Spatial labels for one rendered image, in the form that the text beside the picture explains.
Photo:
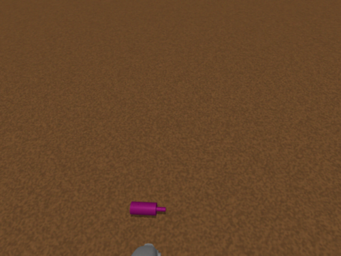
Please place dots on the bottle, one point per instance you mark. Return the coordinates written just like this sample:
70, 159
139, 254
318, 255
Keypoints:
145, 208

